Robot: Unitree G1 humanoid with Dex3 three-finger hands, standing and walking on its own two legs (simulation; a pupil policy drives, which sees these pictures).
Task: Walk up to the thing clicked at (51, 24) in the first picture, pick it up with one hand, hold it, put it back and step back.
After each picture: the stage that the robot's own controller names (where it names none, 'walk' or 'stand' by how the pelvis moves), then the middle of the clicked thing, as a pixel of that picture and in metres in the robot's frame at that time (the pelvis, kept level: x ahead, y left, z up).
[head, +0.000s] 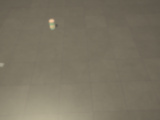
stand; (52, 24) +1.78 +0.33 -0.72
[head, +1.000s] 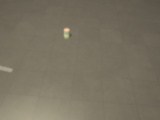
walk; (66, 33) +1.65 +0.10 -0.70
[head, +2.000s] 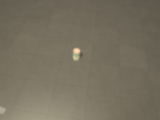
walk; (76, 54) +1.07 +0.03 -0.70
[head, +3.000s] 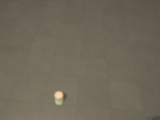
walk; (58, 98) +0.67 +0.12 -0.71
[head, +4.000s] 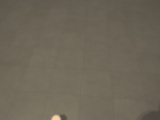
walk; out of the picture +0.48 +0.18 -0.71
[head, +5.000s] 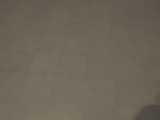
stand; out of the picture +0.38 +0.18 -0.71
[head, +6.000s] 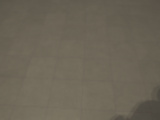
stand; out of the picture +0.34 +0.18 -0.72
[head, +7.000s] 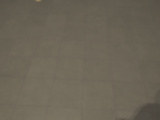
stand; out of the picture +0.36 +0.19 -0.73
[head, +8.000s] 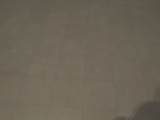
stand; out of the picture +0.35 +0.18 -0.73
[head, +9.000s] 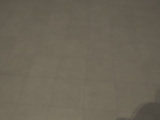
stand; out of the picture +0.35 +0.18 -0.73
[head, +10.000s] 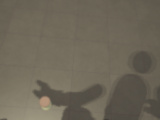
go down; (45, 103) +0.39 +0.18 -0.59
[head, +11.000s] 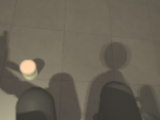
go down; (29, 70) +0.44 +0.21 -0.32
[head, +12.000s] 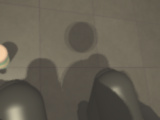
close in; out of the picture +0.44 +0.23 -0.25
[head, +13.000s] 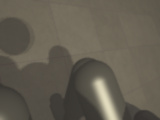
close; out of the picture +0.43 +0.26 -0.22
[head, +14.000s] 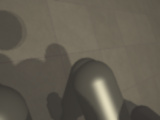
close; out of the picture +0.42 +0.27 -0.22
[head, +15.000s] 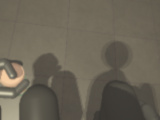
lift; (15, 81) +0.33 +0.23 -0.08
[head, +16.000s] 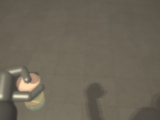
hold; (31, 92) +0.33 +0.17 +0.04
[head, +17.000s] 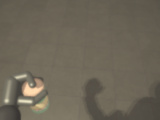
hold; (36, 96) +0.32 +0.16 -0.02
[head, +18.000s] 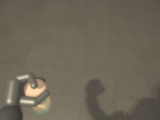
crouch; (38, 97) +0.32 +0.16 -0.02
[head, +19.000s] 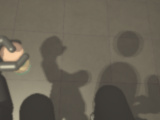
crouch; (17, 59) +0.43 +0.19 -0.11
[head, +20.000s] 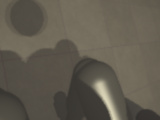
lower; out of the picture +0.43 +0.28 -0.23
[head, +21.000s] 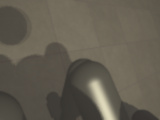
lower; out of the picture +0.43 +0.29 -0.23
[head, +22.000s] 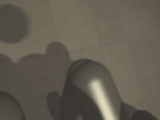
lower; out of the picture +0.43 +0.29 -0.23
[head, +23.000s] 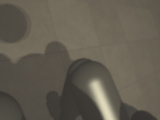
lower; out of the picture +0.44 +0.29 -0.23
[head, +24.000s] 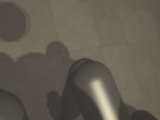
loosen; out of the picture +0.44 +0.28 -0.24
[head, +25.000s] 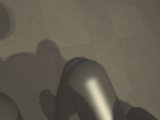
withdraw; out of the picture +0.43 +0.28 -0.24
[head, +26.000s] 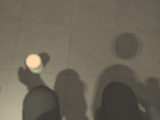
walk; (35, 64) +0.46 +0.21 -0.36
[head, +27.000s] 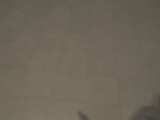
stand; out of the picture +0.38 +0.16 -0.66
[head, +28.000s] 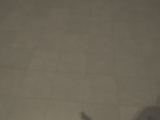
stand; out of the picture +0.39 +0.18 -0.67
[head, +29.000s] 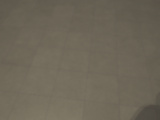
stand; out of the picture +0.39 +0.18 -0.69
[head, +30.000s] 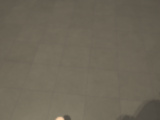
walk; out of the picture +0.41 +0.17 -0.72
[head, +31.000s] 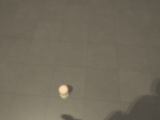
walk; (63, 92) +0.57 +0.13 -0.70
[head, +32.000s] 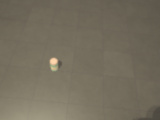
walk; (54, 64) +0.85 +0.19 -0.71
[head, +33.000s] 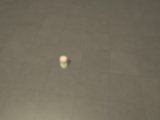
stand; (63, 62) +1.00 +0.17 -0.71
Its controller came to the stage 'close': yes
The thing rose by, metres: 0.70
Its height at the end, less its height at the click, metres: +0.00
